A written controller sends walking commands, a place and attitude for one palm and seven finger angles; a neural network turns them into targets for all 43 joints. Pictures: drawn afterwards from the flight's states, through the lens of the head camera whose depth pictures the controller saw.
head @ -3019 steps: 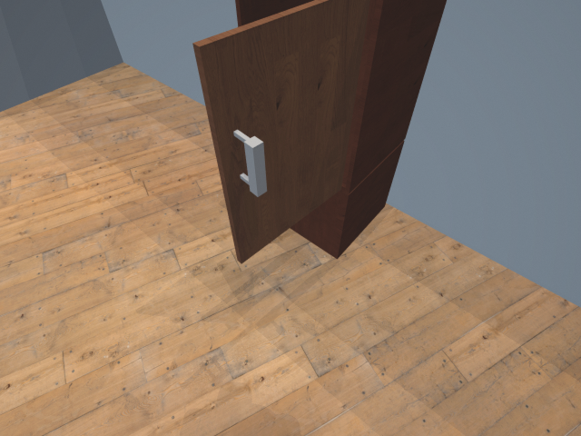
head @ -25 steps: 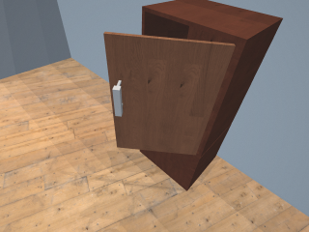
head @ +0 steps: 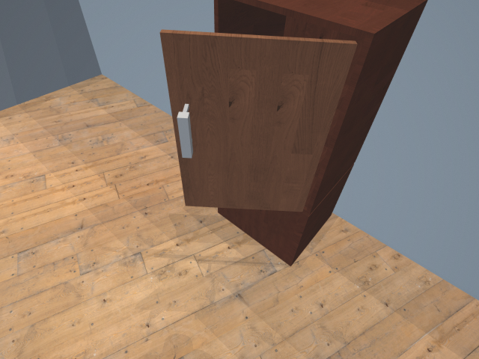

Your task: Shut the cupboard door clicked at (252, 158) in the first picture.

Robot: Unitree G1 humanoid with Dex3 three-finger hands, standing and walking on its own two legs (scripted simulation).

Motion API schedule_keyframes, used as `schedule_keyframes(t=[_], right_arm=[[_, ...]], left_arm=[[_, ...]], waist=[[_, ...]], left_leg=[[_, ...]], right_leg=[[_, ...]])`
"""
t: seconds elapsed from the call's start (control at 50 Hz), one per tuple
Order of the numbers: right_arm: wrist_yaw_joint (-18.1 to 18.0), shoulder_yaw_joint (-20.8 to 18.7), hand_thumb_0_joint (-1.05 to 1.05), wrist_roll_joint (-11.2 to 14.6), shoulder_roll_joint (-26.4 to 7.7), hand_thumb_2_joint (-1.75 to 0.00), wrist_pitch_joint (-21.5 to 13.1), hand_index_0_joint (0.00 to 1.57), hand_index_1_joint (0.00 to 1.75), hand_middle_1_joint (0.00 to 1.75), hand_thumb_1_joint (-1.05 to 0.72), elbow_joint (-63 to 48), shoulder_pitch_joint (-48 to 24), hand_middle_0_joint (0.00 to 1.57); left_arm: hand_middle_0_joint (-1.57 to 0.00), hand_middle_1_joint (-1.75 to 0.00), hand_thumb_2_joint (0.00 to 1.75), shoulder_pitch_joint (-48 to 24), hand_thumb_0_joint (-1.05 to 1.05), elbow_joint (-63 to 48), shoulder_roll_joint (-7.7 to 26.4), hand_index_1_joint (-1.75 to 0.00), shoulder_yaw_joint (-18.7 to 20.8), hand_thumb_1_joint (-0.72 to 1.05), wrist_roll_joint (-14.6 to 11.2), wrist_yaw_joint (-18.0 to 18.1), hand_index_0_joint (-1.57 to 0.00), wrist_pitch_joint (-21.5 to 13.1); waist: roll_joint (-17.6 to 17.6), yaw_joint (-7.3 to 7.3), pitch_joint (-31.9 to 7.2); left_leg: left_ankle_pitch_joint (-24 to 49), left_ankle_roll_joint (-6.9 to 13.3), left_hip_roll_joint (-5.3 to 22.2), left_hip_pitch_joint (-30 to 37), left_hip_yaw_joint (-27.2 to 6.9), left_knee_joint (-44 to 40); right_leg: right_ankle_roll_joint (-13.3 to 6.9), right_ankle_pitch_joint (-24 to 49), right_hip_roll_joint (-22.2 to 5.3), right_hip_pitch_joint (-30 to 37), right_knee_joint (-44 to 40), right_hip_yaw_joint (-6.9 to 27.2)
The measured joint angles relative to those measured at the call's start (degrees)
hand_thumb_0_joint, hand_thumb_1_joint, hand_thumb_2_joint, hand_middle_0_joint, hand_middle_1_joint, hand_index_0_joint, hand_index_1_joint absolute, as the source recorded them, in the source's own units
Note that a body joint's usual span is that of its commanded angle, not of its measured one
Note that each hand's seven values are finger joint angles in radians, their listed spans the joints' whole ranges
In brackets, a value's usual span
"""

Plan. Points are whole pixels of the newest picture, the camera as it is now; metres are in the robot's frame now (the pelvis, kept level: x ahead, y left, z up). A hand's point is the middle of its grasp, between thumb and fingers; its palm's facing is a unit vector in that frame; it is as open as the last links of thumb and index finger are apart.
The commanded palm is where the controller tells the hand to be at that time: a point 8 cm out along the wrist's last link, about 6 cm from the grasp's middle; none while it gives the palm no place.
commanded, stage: come to a stop and stand still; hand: left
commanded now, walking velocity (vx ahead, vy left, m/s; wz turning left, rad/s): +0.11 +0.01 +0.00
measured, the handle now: (187, 130) +0.65 +0.17 +0.01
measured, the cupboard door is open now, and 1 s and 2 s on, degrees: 39 39 39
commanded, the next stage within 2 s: look again from close up in 0.06 s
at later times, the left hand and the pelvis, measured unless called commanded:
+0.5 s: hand out of the picture +0.06 +0.18 -0.18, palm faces +0.01 -0.98 -0.20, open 7.3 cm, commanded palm none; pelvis +0.04 +0.01 +0.00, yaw -1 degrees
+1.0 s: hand out of the picture +0.06 +0.15 -0.19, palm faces +0.07 -0.99 -0.13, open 7.4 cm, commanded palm none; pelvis +0.09 +0.00 -0.01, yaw +0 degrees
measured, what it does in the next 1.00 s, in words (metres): steps on the spot: left foot, then right foot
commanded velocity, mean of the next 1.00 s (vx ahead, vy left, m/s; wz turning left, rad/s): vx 0.06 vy -0.01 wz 0.00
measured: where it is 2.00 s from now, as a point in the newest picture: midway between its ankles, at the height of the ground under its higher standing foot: outside the picture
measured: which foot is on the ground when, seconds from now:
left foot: up 0.00-0.10, down 0.12-1.00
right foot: down 0.00-0.14, up 0.16-0.38, down 0.40-1.00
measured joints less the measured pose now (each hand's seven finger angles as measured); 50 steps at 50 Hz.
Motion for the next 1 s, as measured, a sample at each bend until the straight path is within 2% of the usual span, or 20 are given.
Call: schedule_keyframes(t=[0.04, 0.1, 0.14, 0.2, 0.26, 0.3, 0.36, 0.4, 0.48, 0.58, 0.82, 1.0], right_arm=[[0.18, -0.12, 0.02, 0.18, -0.25, -0.9, -0.43, 0.2, 0.3, 0.3, -0.92, -0.15, 0.02, 0.2], [-0.1, -0.01, 0.01, 0.31, -0.48, -0.9, -1.41, 0.2, 0.3, 0.3, -0.91, -0.22, -0.03, 0.2], [-0.64, 0.25, 0.01, 0.35, -0.59, -0.9, -2.49, 0.2, 0.3, 0.3, -0.91, 0.0, -0.17, 0.2], [-1.26, 0.86, 0.01, 0.0, 0.42, -0.9, -2.82, 0.2, 0.3, 0.3, -0.91, 0.1, -1.2, 0.2], [-1.68, 1.65, 0.01, -0.07, 1.43, -0.9, -3.26, 0.2, 0.3, 0.3, -0.91, 0.21, -1.73, 0.2], [-1.72, 2.21, 0.01, -0.08, 2.18, -0.9, -3.29, 0.2, 0.3, 0.3, -0.91, 0.72, -2.1, 0.2], [-2.01, 2.71, 0.02, -0.16, 2.88, -0.9, -2.6, 0.2, 0.3, 0.3, -0.92, 2.14, -2.42, 0.2], [-1.83, 2.79, 0.03, 0.15, 3.28, -0.9, -2.16, 0.2, 0.3, 0.3, -0.93, 2.89, -2.24, 0.2], [-1.24, 2.51, 0.03, 0.39, 2.59, -0.9, -1.59, 0.2, 0.3, 0.3, -0.93, 3.77, -2.68, 0.2], [-1.04, 2.54, 0.02, 0.41, 2.7, -0.9, -2.11, 0.2, 0.3, 0.3, -0.92, 4.19, -2.87, 0.2], [-1.57, 2.36, 0.01, 0.51, 1.86, -0.9, -2.25, 0.2, 0.3, 0.3, -0.91, 5.44, -4.27, 0.2], [-0.98, 1.91, 0.01, 0.09, 1.35, -0.9, -1.96, 0.2, 0.3, 0.3, -0.91, 4.61, -2.98, 0.2]], left_arm=[[-0.2, -0.3, 0.9, 0.48, 0.01, 0.63, -0.1, -0.3, -0.06, 0.91, 0.14, -0.26, -0.2, -0.35], [-0.2, -0.3, 0.9, 0.57, 0.01, 1.23, -0.17, -0.3, -0.23, 0.91, 0.25, -0.72, -0.2, -0.55], [-0.2, -0.3, 0.9, 0.41, 0.01, 1.6, -0.27, -0.3, -0.42, 0.9, 0.12, -0.99, -0.2, -0.45], [-0.2, -0.3, 0.9, -1.01, 0.01, 2.3, -0.05, -0.3, -0.58, 0.91, 0.18, -1.16, -0.2, 0.29], [-0.2, -0.3, 0.9, -3.77, 0.01, 2.3, -0.03, -0.3, -0.79, 0.91, 0.26, -1.27, -0.2, 0.63], [-0.2, -0.3, 0.9, -5.92, 0.01, 1.6, -0.04, -0.3, -0.85, 0.91, 0.09, -1.26, -0.2, 0.33], [-0.2, -0.3, 0.9, -8.35, 0.02, 0.93, 0.49, -0.3, -0.83, 0.93, 0.28, -0.55, -0.2, -0.03], [-0.2, -0.3, 0.9, -8.79, 0.02, 0.44, 1.62, -0.3, -0.64, 0.93, 0.04, -0.43, -0.2, -0.68], [-0.2, -0.3, 0.9, -9.73, 0.02, 1.15, 1.27, -0.3, -1.19, 0.93, -0.25, -0.46, -0.2, -0.81], [-0.2, -0.3, 0.9, -9.71, 0.02, 1.69, 1.3, -0.3, -1.46, 0.93, -0.38, -0.19, -0.2, -0.83], [-0.2, -0.3, 0.9, -8.5, 0.01, 3.23, 0.48, -0.3, -1.81, 0.93, -0.4, -0.12, -0.2, -1.13], [-0.2, -0.3, 0.9, -5.34, 0.01, 3.1, -0.51, -0.3, -0.74, 0.91, -0.09, -1.19, -0.2, -0.9]], waist=[[-0.57, 0.18, 0.84], [-1.32, 0.76, 1.95], [-1.52, 0.89, 2.47], [-3.13, 1.31, 3.12], [-2.46, 0.62, 3.39], [-1.71, 0.42, 3.6], [-1.09, 0.64, 3.52], [-2.12, 1.09, 3.21], [0.1, 0.34, 3.08], [0.27, -0.13, 2.84], [-0.25, 0.73, 3.25], [-0.29, 1.38, 2.26]], left_leg=[[-0.67, -0.18, 1.01, -0.03, -0.07, 0.38], [0.97, -0.48, 1.81, 3.59, 0.18, -8.56], [4.93, -0.13, 1.7, 6.06, 0.11, -14.14], [4.99, 1.03, 0.6, 6.95, 2.02, -13.77], [5.9, 1.34, 0.32, 8.9, 2.19, -16.89], [6.88, 1.3, 0.17, 9.97, 1.83, -18.74], [6.72, 0.91, -0.08, 10.73, 1.67, -18.95], [5.32, 0.42, -0.92, 10.46, 2.39, -17.18], [4.4, -0.31, 0.18, 11.36, 1.72, -16.98], [4.5, -0.87, 0.78, 12.34, 1.51, -18.83], [3.63, -1.83, 1.73, 14.42, 0.91, -20.07], [-2.08, -1.71, 2.91, 13.06, -0.07, -13.06]], right_leg=[[0.28, 0.59, 0.1, 0.36, -1.04, -0.12], [1.12, -0.61, -0.17, -0.29, 0.82, -0.25], [1.87, -3.32, -0.45, -2.03, 5.35, -0.33], [1.47, -10.46, -2.02, -6.75, 16.13, -0.28], [1.42, -11.0, -3.1, -11.11, 23.11, -1.29], [1.88, -9.23, -4.01, -11.84, 21.39, -1.74], [2.71, -3.11, -5.09, -9.88, 12.9, -1.78], [2.79, 1.04, -5.94, -7.77, 6.49, -0.12], [3.9, 1.67, -4.92, -6.93, 6.51, -0.63], [3.48, 1.51, -4.23, -6.03, 4.84, -0.88], [2.71, 0.63, -3.24, -3.7, 3.29, -1.55], [2.36, -3.58, -2.31, -3.23, 6.84, -2.47]])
